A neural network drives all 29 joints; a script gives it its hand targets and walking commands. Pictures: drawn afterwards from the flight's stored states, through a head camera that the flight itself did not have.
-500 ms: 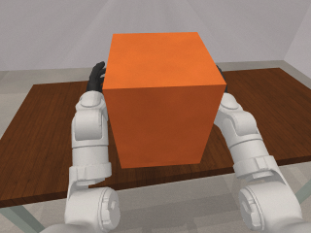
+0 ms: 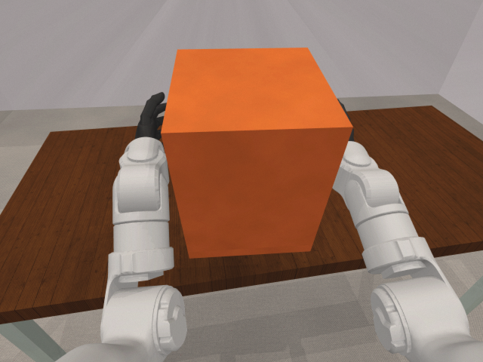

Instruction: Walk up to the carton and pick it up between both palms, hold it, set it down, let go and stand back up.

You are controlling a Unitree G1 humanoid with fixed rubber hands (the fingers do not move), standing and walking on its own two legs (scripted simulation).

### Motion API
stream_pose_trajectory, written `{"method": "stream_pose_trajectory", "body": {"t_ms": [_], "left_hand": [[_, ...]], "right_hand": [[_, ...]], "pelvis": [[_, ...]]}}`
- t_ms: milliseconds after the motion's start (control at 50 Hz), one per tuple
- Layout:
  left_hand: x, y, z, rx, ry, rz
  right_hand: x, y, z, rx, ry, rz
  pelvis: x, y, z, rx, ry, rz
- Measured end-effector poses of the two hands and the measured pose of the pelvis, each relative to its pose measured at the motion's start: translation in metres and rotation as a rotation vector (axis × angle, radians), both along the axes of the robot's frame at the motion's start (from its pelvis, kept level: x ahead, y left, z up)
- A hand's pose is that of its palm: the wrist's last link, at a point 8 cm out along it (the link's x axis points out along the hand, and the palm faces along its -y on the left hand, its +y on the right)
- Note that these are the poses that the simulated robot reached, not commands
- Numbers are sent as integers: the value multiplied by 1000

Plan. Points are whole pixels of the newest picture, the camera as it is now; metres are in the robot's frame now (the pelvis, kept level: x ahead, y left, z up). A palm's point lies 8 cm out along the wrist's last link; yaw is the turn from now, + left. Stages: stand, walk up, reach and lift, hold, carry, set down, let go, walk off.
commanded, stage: hold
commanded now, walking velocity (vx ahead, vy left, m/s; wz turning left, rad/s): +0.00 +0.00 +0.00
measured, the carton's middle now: (247, 155) +0.36 +0.00 +0.20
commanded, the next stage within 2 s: none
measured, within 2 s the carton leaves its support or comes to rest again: neither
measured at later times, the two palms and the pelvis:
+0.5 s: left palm (148, 145) +0.36 +0.15 +0.23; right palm (336, 146) +0.36 -0.14 +0.22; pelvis +0.00 +0.00 +0.00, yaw +0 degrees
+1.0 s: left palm (150, 145) +0.36 +0.15 +0.22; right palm (338, 147) +0.36 -0.14 +0.21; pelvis +0.00 +0.00 +0.00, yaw +0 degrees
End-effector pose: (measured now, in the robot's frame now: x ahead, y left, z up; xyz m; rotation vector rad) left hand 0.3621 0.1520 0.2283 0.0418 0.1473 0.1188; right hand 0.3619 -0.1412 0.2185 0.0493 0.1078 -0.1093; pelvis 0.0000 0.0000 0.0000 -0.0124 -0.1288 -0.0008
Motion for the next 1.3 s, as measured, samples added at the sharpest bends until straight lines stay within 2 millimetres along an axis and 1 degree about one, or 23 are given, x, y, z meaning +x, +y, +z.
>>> {"method": "stream_pose_trajectory", "body": {"t_ms": [120, 280, 560, 760, 860, 980, 1100, 1300], "left_hand": [[-1, 0, -4, -14, 5, -1], [1, 0, -1, 0, 3, -2], [-1, 3, -4, -8, 7, 0], [4, 2, 1, 0, 4, -2], [4, 1, -2, 2, 11, 0], [1, 1, -4, -2, 3, 0], [-3, 0, -2, -4, -5, 2], [-1, 0, 3, 1, -5, -1]], "right_hand": [[-1, 0, -2, -2, 6, -2], [0, 0, -3, 3, 4, -3], [0, 3, -1, 3, 9, 0], [3, 2, -1, 8, 6, -5], [4, 1, -3, 1, 13, -2], [1, 0, -4, 3, 6, -3], [-2, 0, -3, 10, -2, -3], [-1, 0, -1, 6, -2, -3]], "pelvis": [[0, -1, 0, 1, -5, 1], [-1, 0, 0, 0, 0, 0], [0, 1, 0, 0, 0, 1], [0, 1, 0, 1, 13, -5], [2, 1, 0, 0, 5, -4], [3, 1, 0, -1, -4, 1], [2, 1, 0, 0, -8, -1], [-1, 0, 0, 1, -2, -4]]}}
